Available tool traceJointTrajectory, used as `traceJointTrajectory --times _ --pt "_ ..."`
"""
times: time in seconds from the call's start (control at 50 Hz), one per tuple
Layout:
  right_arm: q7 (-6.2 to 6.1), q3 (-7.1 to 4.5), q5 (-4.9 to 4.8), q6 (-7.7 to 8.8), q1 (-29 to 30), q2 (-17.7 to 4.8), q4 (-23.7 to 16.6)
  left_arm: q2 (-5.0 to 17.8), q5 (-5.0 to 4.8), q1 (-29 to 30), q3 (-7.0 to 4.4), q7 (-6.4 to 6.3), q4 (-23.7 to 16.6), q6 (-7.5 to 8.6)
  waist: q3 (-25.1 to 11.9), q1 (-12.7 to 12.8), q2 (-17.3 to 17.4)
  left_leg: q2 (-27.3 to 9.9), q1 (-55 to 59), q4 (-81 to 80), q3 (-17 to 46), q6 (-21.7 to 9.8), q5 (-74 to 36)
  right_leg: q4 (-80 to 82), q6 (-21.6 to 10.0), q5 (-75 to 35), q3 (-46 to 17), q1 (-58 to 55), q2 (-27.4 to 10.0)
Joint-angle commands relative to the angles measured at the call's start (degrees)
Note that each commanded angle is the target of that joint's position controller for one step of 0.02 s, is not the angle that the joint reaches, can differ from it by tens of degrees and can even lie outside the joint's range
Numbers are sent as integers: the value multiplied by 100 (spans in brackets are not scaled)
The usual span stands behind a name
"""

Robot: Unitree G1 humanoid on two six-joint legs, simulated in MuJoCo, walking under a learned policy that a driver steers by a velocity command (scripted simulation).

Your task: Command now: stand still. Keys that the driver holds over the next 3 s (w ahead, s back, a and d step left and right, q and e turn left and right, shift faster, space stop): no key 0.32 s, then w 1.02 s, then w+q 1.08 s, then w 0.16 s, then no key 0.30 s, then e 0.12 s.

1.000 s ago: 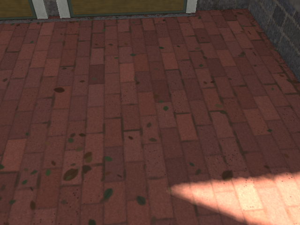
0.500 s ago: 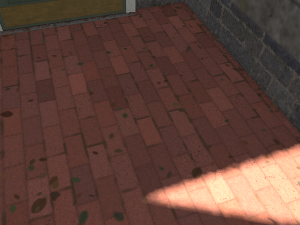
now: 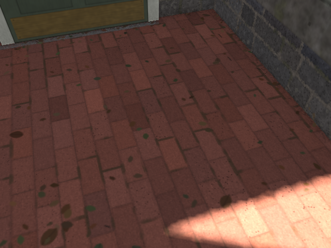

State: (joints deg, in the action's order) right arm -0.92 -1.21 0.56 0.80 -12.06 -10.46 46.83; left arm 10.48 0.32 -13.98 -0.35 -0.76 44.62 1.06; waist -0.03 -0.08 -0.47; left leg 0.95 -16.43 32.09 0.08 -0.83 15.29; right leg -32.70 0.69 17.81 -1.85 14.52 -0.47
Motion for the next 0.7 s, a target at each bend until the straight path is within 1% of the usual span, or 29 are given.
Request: traceJointTrajectory --times 0.02,0.16,0.18,0.2,0.32,0.34,0.36,0.38,0.4,0.42,0.44,0.46,0.48,0.5,0.52,0.54,0.56,0.58,0.6,0.62,0.64,0.66,0.68,0.7 --pt "-23 -107 -9 44 15 -517 -256 531 -4 12 -123 -9 -270 68 -134 -12 67 -213 389 -518 319 -289 -794 582 -384 -879 -174 216 -133" --pt "-42 -95 -12 15 -39 -526 -67 573 -3 -101 -120 -35 -25 54 -79 -5 31 -215 479 -590 323 -313 -942 659 -348 -965 -124 122 -115" --pt "-43 -92 -18 14 -49 -523 -36 589 0 -120 -122 -38 12 50 -73 -3 27 -214 483 -601 319 -318 -938 674 -345 -973 -119 103 -114" --pt "-39 -73 -44 11 -17 -508 -21 591 5 -119 -132 -34 62 34 -58 -23 38 -232 478 -628 318 -340 -963 681 -302 -1021 -123 76 -119" --pt "-70 -49 -30 -18 -125 -550 240 625 0 -202 -140 -40 302 1 -14 -16 44 -232 555 -753 323 -348 -1043 816 -268 -1087 -86 -37 -111" --pt "-73 -66 -55 -29 -271 -583 340 632 -19 -343 -155 -41 404 -9 -142 -23 73 -160 613 -747 268 -400 -256 737 -306 -367 38 -75 -2" --pt "289 -242 28 144 -145 -1038 109 1041 221 32 -310 287 92 185 672 -123 15 -305 45 -1337 478 -572 1792 1119 -425 1543 -6 643 -59" --pt "403 -357 110 232 -219 -1292 168 1154 305 131 -389 384 82 259 886 -178 147 -508 -3 -1599 816 -801 2606 1068 -554 2012 -76 927 -74" --pt "395 -382 175 310 -442 -1224 191 1026 301 5 -402 358 101 322 677 -189 374 -785 202 -1782 1223 -1032 2853 842 -637 1864 -49 969 -69" --pt "292 -377 163 391 -618 -1096 229 871 326 -66 -407 271 112 404 436 -224 590 -1126 592 -1998 1692 -1311 2849 512 -629 1247 123 921 -9" --pt "156 -338 106 463 -436 -988 129 700 354 -7 -394 171 40 514 254 -147 742 -1435 672 -2200 2045 -1527 2680 276 -590 542 366 673 64" --pt "54 -309 9 481 -38 -946 -84 585 323 87 -372 96 -16 588 164 -34 633 -1536 414 -2340 2064 -1589 2363 404 -616 209 449 174 89" --pt "18 -293 -19 457 241 -965 -210 486 272 121 -344 72 -62 626 198 85 575 -1433 40 -2400 1829 -1555 2190 818 -676 74 514 -402 97" --pt "24 -292 3 383 334 -992 -244 470 240 -68 -343 80 -12 663 173 192 560 -1295 -226 -2286 1590 -1512 2074 1099 -722 -145 573 -959 88" --pt "42 -282 75 321 380 -939 -254 511 253 -462 -364 99 92 704 156 333 523 -1148 -375 -2011 1312 -1469 1897 1231 -793 -155 583 -1345 50" --pt "62 -259 164 304 405 -797 -278 568 289 -952 -388 108 254 754 146 465 231 -887 -670 -1413 928 -1308 1565 1302 -967 50 290 -1767 -162" --pt "159 -204 338 332 562 -555 -381 737 304 -1679 -431 52 450 808 82 716 -526 -276 -1601 182 279 -832 1027 1675 -1609 532 -1187 -2503 -1001" --pt "258 -161 463 447 873 -392 -529 1013 332 -2171 -447 -23 457 846 104 1049 -1129 194 -3167 1861 239 -505 1535 2335 -2325 204 -2985 -3438 -2021" --pt "280 -200 310 590 812 -467 -470 1001 433 -1950 -388 -47 405 858 312 925 -692 39 -4088 3157 775 -584 1608 2418 -2290 93 -3004 -3530 -2355" --pt "247 -244 228 670 701 -637 -389 731 500 -1620 -298 -16 411 824 371 704 -424 -56 -4211 4074 753 -618 1224 2316 -2049 -217 -2471 -3201 -2207" --pt "269 -267 272 668 651 -626 -402 402 482 -1332 -146 27 415 785 275 460 -455 -187 -4107 4593 566 -667 893 2292 -1870 -674 -1898 -2793 -2001" --pt "317 -246 361 614 755 -540 -471 204 427 -1113 -30 38 387 751 232 311 -388 -316 -3954 4727 385 -697 657 2387 -1738 -989 -1448 -2408 -1804" --pt "370 -200 405 564 849 -364 -528 78 391 -899 46 12 321 711 200 184 -287 -446 -3679 4461 263 -652 283 2542 -1567 -1134 -1083 -2036 -1573" --pt "412 -179 382 528 970 -250 -560 106 342 -843 74 -7 316 686 203 132 -256 -541 -3421 3883 101 -540 -104 2672 -1401 -1163 -751 -1759 -1315"
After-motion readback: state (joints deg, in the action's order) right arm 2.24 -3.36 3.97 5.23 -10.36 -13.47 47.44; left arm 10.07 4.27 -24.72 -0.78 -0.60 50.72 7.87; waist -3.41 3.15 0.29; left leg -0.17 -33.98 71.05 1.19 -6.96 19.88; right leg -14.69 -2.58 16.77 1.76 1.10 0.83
